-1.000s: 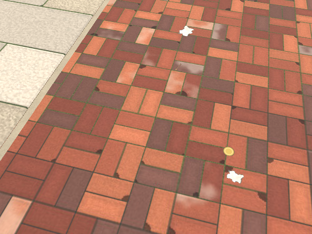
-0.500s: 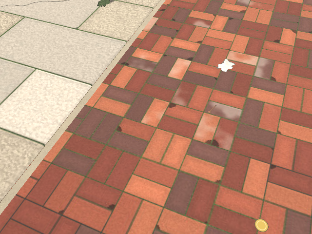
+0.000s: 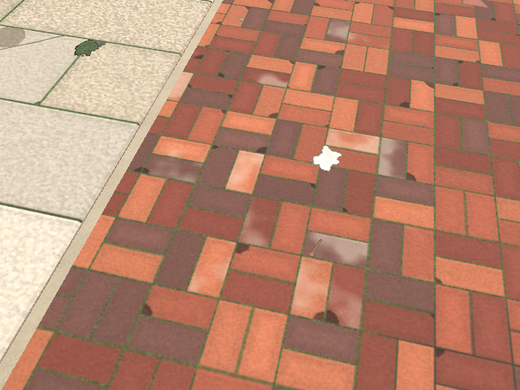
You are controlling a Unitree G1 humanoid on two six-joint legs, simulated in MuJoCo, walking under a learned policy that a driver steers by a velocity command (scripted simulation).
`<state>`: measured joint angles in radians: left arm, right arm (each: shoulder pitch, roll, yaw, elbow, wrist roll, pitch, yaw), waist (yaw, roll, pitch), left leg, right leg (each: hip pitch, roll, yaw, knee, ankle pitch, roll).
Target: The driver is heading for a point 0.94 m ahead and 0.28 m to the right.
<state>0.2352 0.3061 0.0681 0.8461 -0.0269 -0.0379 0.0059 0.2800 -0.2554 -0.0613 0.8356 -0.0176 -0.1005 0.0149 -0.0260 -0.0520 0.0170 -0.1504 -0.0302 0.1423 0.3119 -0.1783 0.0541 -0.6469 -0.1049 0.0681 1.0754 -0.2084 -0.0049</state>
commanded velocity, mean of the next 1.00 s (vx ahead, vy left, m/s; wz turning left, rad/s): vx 0.11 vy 0.00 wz -0.44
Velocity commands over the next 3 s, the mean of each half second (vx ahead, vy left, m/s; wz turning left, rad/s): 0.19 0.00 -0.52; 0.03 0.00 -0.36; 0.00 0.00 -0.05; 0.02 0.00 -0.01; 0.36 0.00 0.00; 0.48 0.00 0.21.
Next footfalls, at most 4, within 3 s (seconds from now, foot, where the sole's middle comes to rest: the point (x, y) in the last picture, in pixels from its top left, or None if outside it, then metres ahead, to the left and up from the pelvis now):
0.24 right None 0.28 -0.13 -0.78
0.72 left None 0.34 0.08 -0.78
1.04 right None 0.19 -0.14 -0.78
2.58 right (375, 365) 0.56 -0.31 -0.78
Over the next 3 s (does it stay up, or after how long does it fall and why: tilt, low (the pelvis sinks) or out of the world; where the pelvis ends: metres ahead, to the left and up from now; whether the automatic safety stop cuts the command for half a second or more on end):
stays up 0.64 -0.24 -0.01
